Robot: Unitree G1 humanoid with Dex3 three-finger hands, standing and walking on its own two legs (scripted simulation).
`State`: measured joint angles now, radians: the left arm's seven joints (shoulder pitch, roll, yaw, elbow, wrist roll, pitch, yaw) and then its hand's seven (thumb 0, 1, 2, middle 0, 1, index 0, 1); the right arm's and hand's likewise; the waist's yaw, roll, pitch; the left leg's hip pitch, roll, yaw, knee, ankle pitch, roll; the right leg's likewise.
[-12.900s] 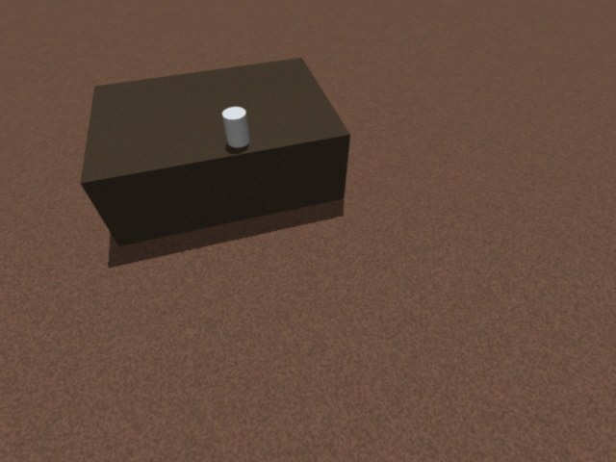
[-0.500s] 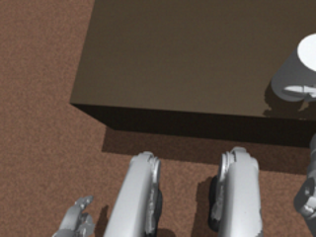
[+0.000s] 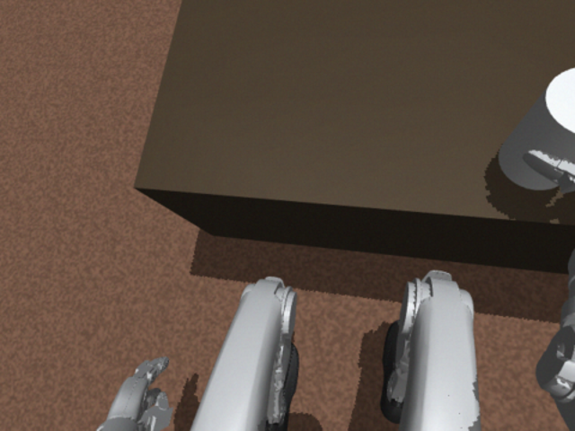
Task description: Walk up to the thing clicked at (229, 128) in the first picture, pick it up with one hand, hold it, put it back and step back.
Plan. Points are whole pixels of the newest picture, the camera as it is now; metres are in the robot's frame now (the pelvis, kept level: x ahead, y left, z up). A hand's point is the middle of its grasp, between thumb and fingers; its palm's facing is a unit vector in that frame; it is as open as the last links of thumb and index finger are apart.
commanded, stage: settle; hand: right
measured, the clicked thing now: (560, 134) +0.47 -0.31 -0.02
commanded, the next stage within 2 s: lift in 1.00 s
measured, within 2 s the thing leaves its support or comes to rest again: leaves its support in 0.14 s
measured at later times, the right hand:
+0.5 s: hand out of the picture +0.47 -0.33 +0.06, palm faces +0.37 +0.93 -0.02, open 12.0 cm
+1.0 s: hand out of the picture +0.46 -0.34 +0.09, palm faces +0.36 +0.93 -0.01, open 12.0 cm
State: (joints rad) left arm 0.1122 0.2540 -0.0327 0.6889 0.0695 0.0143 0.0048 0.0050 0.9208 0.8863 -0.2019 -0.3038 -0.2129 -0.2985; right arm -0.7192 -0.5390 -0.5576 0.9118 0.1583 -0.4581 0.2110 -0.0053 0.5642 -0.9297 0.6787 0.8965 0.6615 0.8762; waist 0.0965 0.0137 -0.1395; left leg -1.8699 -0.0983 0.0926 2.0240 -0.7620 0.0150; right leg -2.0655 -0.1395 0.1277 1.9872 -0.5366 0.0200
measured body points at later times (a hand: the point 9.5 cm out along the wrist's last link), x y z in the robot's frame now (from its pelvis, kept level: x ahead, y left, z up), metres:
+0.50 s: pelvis +0.02 -0.01 +0.07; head +0.22 -0.07 +0.47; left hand +0.15 +0.26 -0.05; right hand +0.44 -0.38 +0.06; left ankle +0.06 +0.11 -0.41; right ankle +0.11 -0.15 -0.41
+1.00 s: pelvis +0.03 -0.02 +0.10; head +0.22 -0.08 +0.51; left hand +0.17 +0.24 -0.01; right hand +0.43 -0.38 +0.09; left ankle +0.06 +0.11 -0.41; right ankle +0.11 -0.15 -0.41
